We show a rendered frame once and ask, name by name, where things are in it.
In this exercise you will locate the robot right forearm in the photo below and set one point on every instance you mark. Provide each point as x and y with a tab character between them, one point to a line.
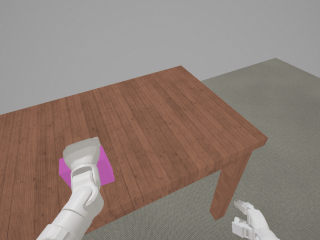
263	234

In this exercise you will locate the left robot hand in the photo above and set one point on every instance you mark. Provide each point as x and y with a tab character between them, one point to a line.
82	152

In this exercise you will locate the right robot hand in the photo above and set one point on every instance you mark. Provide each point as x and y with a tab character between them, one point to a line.
255	220

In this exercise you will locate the sponge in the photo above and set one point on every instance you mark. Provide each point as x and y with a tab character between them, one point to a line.
104	168

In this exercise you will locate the table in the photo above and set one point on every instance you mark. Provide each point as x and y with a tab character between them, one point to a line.
160	132

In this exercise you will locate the robot left forearm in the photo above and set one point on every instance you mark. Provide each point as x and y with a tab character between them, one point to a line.
84	204

